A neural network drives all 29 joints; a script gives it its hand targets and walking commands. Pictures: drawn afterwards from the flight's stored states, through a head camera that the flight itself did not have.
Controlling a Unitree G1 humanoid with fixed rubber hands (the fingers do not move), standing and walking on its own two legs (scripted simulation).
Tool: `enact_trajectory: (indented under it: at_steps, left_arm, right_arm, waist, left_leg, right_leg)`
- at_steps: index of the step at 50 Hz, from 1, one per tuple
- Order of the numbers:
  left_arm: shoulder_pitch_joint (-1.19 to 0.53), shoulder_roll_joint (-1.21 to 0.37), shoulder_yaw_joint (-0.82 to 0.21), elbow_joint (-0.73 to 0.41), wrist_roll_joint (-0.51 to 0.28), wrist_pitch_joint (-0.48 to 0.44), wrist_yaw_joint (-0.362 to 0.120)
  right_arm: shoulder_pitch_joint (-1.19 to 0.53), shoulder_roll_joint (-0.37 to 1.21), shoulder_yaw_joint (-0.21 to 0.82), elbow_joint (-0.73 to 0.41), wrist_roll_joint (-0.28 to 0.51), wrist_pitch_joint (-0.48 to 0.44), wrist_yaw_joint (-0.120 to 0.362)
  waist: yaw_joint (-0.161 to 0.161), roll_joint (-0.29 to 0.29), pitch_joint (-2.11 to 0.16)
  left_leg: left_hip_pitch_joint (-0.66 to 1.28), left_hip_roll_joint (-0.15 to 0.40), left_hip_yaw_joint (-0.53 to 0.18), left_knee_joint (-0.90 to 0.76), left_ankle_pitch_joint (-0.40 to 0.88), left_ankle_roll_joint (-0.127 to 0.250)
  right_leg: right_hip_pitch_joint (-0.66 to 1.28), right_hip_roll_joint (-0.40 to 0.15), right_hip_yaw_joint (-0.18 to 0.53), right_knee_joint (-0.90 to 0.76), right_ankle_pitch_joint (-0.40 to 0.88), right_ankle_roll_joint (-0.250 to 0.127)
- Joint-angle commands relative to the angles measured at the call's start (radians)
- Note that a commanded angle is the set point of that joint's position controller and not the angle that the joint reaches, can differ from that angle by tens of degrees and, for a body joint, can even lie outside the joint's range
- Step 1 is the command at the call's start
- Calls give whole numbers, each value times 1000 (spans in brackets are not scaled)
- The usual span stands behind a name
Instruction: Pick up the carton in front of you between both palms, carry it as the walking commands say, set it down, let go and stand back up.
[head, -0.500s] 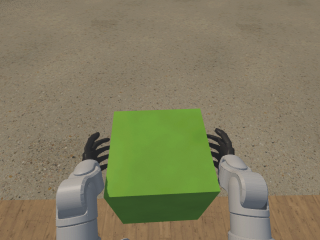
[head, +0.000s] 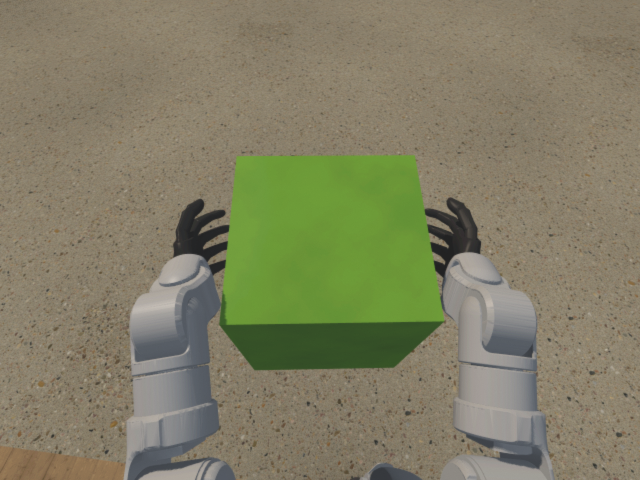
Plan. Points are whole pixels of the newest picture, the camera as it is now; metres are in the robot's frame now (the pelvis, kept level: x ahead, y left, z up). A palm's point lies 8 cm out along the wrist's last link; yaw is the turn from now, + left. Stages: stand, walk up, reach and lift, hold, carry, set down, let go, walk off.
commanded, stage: carry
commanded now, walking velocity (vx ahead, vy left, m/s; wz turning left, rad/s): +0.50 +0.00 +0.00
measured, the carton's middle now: (325, 275) +0.36 +0.02 +0.03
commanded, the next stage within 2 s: none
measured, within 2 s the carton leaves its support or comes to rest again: neither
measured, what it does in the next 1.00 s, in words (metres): goes down: left foot 0.10 m lower, then right foot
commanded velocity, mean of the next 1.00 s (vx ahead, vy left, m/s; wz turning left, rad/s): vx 0.50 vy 0.00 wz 0.00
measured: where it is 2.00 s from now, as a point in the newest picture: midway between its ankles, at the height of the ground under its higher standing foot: (321, 232)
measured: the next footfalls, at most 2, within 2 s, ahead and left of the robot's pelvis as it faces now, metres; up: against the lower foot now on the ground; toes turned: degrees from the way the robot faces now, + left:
left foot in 0.42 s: +0.47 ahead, +0.07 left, -0.10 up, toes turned +2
right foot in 0.86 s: +0.79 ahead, -0.06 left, -0.10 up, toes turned -5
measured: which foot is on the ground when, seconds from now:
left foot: up 0.00-0.40, down 0.42-0.88, up 0.90-1.00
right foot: down 0.00-0.44, up 0.46-0.84, down 0.86-1.00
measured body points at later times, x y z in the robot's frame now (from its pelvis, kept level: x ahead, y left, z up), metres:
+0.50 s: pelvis +0.36 +0.03 -0.09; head +0.37 +0.04 +0.36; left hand +0.71 +0.18 +0.01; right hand +0.69 -0.14 +0.01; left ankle +0.43 +0.07 -0.81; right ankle +0.15 -0.08 -0.65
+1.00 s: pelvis +0.69 +0.00 -0.08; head +0.74 +0.00 +0.37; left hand +1.01 +0.17 -0.02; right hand +1.03 -0.14 -0.02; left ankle +0.54 +0.10 -0.70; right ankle +0.75 -0.05 -0.81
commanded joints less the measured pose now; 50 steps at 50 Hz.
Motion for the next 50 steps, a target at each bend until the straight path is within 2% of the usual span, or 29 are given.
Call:
enact_trajectory:
  at_steps: [1,2,4,7,9,11,14,16,18,20,21,22,23,24,25,26,27,29,32,39,41,42,43,44,45,46,47,48,50]
  left_arm:
    - [-493,-747,-648,-142,-212,11,-27]
    - [-539,-773,-678,-170,-233,4,-38]
    - [-577,-781,-707,-209,-258,-10,-49]
    - [-552,-753,-726,-247,-273,-28,-47]
    - [-507,-720,-726,-261,-269,-34,-38]
    - [-426,-672,-693,-232,-235,-31,-25]
    - [-369,-642,-673,-201,-207,-18,-15]
    - [-367,-626,-666,-164,-200,-6,-14]
    - [-375,-626,-656,-121,-184,8,-13]
    - [-410,-639,-644,-92,-168,23,-9]
    - [-436,-641,-639,-79,-163,31,-4]
    - [-464,-644,-622,-72,-163,38,1]
    - [-438,-638,-599,-51,-166,43,6]
    - [-439,-656,-587,-56,-163,40,12]
    - [-489,-663,-564,-61,-153,30,20]
    - [-489,-707,-559,-65,-146,23,16]
    - [-494,-742,-563,-57,-136,8,10]
    - [-477,-772,-557,-36,-111,-32,0]
    - [-437,-784,-571,-23,-95,-83,-10]
    - [-363,-775,-603,-30,-80,-155,-19]
    - [-351,-751,-609,-46,-86,-162,-18]
    - [-341,-733,-609,-54,-87,-164,-17]
    - [-331,-715,-606,-64,-87,-164,-15]
    - [-300,-694,-593,-63,-81,-163,-12]
    - [-323,-639,-592,-75,-83,-157,-2]
    - [-233,-658,-600,-67,-104,-144,4]
    - [-246,-666,-615,-103,-121,-134,4]
    - [-271,-691,-643,-130,-143,-122,1]
    - [-305,-713,-699,-228,-200,-104,-17]
  right_arm:
    - [-501,735,555,-103,98,16,0]
    - [-503,746,552,-102,90,13,5]
    - [-501,754,567,-111,90,0,13]
    - [-503,738,590,-157,111,-26,15]
    - [-476,714,605,-183,120,-31,12]
    - [-433,675,603,-189,105,-27,8]
    - [-388,635,583,-173,87,-12,4]
    - [-378,615,570,-144,75,5,4]
    - [-386,591,548,-119,67,19,4]
    - [-348,567,517,-70,58,32,2]
    - [-350,549,498,-53,47,35,0]
    - [-373,528,482,-23,49,39,-5]
    - [-387,539,495,-31,63,39,-11]
    - [-395,579,505,-22,81,33,-17]
    - [-433,656,531,-19,107,26,-11]
    - [-509,712,568,-59,141,10,0]
    - [-558,773,607,-69,183,-6,16]
    - [-591,837,665,-89,213,-42,40]
    - [-559,869,704,-83,222,-88,56]
    - [-443,856,725,-52,201,-153,66]
    - [-411,827,715,-50,186,-159,58]
    - [-403,809,709,-55,176,-160,51]
    - [-399,786,705,-62,167,-158,45]
    - [-420,760,704,-77,161,-154,39]
    - [-377,772,701,-67,160,-142,35]
    - [-330,734,685,-93,158,-136,26]
    - [-349,742,672,-117,163,-130,17]
    - [-339,740,647,-119,146,-122,11]
    - [-266,729,618,-126,118,-99,9]
  waist:
    - [16,-77,-443]
    - [1,-48,-436]
    - [-5,-67,-437]
    - [14,-95,-435]
    - [27,-116,-463]
    - [73,-108,-433]
    - [92,-56,-333]
    - [68,-101,-291]
    - [30,-117,-248]
    - [-98,-81,-314]
    - [-145,16,-361]
    - [-78,224,-411]
    - [-107,262,-521]
    - [-148,257,-548]
    - [-123,78,-482]
    - [-126,53,-451]
    - [-115,35,-445]
    - [-110,16,-446]
    - [-120,59,-457]
    - [-164,87,-412]
    - [-139,107,-422]
    - [-103,115,-456]
    - [-48,94,-509]
    - [-11,10,-558]
    - [-37,-254,-690]
    - [-3,-214,-707]
    - [-1,-174,-610]
    - [-13,-73,-543]
    - [-36,-22,-485]
  left_leg:
    - [-426,35,-90,126,46,12]
    - [-385,56,-86,36,73,8]
    - [-322,52,-59,-106,78,-5]
    - [-339,26,-1,-272,146,-10]
    - [-407,39,4,-261,335,-4]
    - [-547,33,11,-366,475,-12]
    - [-307,4,61,-730,790,-2]
    - [-119,1,71,-777,898,22]
    - [-35,11,62,-802,879,34]
    - [233,18,97,-853,824,30]
    - [388,64,68,-823,751,25]
    - [685,255,-116,-509,1241,86]
    - [825,345,-378,-515,1145,182]
    - [772,399,-585,-682,637,281]
    - [626,353,-592,-791,365,247]
    - [555,354,-576,-765,483,267]
    - [494,334,-513,-736,602,251]
    - [394,281,-395,-768,546,233]
    - [433,239,-289,-730,774,204]
    - [510,130,-95,-714,1080,107]
    - [467,130,-51,-665,1202,78]
    - [444,126,-12,-570,1226,52]
    - [370,113,39,-409,1131,24]
    - [176,99,38,-228,774,-4]
    - [-179,-40,0,100,32,-71]
    - [-280,-61,-66,218,-33,-52]
    - [-354,-24,-78,210,3,-33]
    - [-361,9,-72,141,49,-31]
    - [-311,50,-59,-19,120,-37]
  right_leg:
    - [676,-321,537,-219,408,-179]
    - [619,-306,488,-225,371,-155]
    - [564,-282,419,-261,322,-144]
    - [610,-261,345,-249,493,-151]
    - [715,-251,302,-188,632,-123]
    - [845,-182,286,-134,556,-97]
    - [634,-112,201,-119,306,-70]
    - [488,-110,178,-87,193,-50]
    - [461,-117,176,-5,208,-23]
    - [425,-85,111,308,353,11]
    - [315,-52,66,537,241,40]
    - [-38,-4,84,759,-366,69]
    - [-219,33,139,886,-395,78]
    - [-314,22,159,939,-347,78]
    - [-293,-22,187,836,-266,72]
    - [-317,-42,186,805,-191,63]
    - [-306,-60,184,772,-174,61]
    - [-257,-82,177,662,-144,72]
    - [-304,-86,130,538,-85,76]
    - [-159,11,-14,-28,208,53]
    - [52,60,-63,-158,293,31]
    - [201,63,-72,-223,332,24]
    - [406,34,-47,-283,373,23]
    - [637,-129,149,-216,483,2]
    - [972,-465,639,-177,602,-215]
    - [960,-445,749,-268,398,-257]
    - [892,-395,667,-297,357,-219]
    - [816,-379,586,-316,418,-172]
    - [710,-340,468,-353,433,-94]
